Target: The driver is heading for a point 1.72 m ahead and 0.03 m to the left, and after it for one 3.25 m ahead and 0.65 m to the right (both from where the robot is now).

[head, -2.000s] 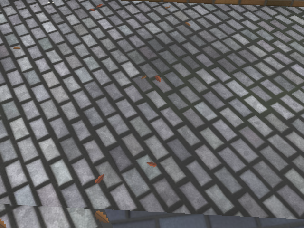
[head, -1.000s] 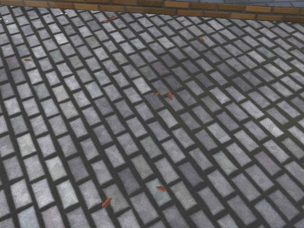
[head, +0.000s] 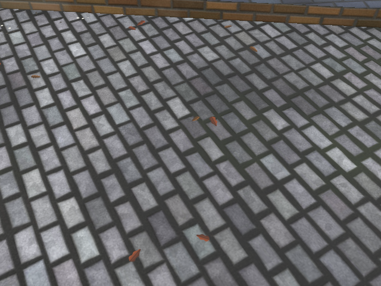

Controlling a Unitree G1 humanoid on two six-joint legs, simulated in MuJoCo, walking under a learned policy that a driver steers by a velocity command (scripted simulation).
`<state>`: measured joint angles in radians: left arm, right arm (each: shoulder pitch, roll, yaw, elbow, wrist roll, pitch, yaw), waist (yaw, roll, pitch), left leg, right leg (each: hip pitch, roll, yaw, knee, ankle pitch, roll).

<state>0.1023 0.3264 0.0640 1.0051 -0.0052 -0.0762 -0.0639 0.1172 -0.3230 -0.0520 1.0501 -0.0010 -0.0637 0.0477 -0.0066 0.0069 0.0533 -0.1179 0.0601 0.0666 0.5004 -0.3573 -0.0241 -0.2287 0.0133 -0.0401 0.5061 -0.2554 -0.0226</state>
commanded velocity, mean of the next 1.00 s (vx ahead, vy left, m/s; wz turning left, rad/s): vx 0.23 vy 0.00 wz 0.00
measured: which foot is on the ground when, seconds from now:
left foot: down 0.00-0.70, up 0.72-1.00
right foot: down 0.00-0.54, up 0.56-0.66, down 0.68-1.00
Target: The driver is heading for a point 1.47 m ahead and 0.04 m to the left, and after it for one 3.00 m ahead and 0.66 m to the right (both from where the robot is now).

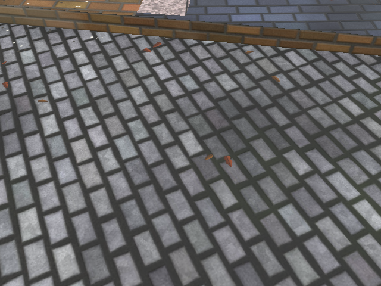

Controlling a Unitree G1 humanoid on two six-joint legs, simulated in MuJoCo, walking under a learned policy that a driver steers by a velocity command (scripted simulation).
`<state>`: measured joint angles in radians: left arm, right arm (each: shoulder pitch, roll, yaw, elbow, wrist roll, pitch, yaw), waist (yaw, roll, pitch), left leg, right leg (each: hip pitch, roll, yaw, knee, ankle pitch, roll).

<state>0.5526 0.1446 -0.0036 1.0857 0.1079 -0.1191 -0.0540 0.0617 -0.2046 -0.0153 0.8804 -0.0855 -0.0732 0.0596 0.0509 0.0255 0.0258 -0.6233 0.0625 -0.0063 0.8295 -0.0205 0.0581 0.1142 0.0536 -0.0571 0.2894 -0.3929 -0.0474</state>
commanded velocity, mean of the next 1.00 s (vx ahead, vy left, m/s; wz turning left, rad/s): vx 0.49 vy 0.00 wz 0.00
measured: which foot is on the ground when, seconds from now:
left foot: up 0.00-0.06, down 0.08-0.50, up 0.52-1.00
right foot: down 0.00-0.20, up 0.22-0.52, down 0.54-1.00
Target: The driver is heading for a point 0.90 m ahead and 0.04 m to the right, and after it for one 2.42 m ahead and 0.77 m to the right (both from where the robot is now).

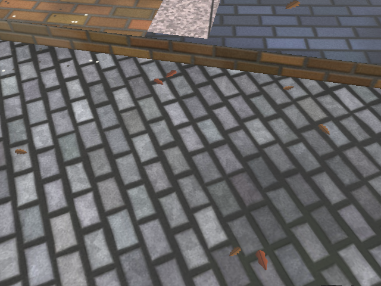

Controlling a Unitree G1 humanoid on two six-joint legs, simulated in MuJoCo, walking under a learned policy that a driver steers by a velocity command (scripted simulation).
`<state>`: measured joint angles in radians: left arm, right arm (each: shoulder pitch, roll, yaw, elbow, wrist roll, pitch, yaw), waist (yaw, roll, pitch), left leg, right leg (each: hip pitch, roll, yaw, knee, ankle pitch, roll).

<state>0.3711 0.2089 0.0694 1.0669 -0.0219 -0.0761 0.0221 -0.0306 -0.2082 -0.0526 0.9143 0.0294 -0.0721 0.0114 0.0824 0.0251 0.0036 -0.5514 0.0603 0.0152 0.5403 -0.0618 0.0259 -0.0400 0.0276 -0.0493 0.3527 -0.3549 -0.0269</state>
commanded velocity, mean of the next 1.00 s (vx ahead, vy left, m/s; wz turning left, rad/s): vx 0.19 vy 0.00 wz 0.00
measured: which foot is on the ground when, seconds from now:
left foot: up 0.00-0.02, down 0.04-1.00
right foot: down 0.00-0.06, up 0.08-0.50, down 0.52-1.00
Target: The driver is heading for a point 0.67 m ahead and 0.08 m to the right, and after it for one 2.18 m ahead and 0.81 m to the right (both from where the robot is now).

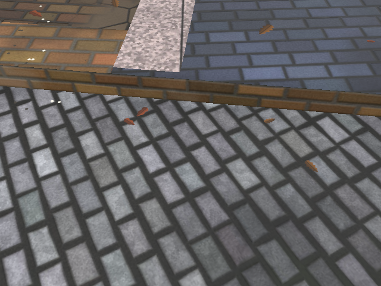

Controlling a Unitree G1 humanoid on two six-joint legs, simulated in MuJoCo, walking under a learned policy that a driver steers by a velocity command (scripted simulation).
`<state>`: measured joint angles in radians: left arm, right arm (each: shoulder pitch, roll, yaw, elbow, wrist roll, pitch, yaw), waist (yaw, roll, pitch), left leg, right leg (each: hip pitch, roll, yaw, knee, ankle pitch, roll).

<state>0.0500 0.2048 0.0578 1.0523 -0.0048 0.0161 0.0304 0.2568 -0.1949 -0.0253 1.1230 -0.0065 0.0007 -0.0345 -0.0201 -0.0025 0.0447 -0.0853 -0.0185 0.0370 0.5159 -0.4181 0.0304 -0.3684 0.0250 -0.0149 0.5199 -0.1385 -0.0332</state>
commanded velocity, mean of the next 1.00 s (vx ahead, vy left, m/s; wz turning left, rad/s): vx -0.02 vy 0.00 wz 0.00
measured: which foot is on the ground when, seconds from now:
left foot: down 0.00-0.84, up 0.86-1.00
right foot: down 0.00-0.58, up 0.60-0.82, down 0.84-1.00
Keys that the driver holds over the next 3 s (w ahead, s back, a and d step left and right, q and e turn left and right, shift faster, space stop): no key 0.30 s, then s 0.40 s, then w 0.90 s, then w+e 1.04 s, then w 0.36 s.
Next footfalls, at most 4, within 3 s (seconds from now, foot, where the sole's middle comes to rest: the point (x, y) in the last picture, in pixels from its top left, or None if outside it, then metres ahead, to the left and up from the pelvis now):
0.84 right None -0.08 -0.12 -0.77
1.30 left None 0.19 0.16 -0.77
1.88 right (215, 273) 0.53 -0.07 -0.77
2.34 left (174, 197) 0.84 0.08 -0.77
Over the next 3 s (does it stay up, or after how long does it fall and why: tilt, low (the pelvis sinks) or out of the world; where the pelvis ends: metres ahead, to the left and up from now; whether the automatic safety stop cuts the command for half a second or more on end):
stays up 0.91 -0.16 0.01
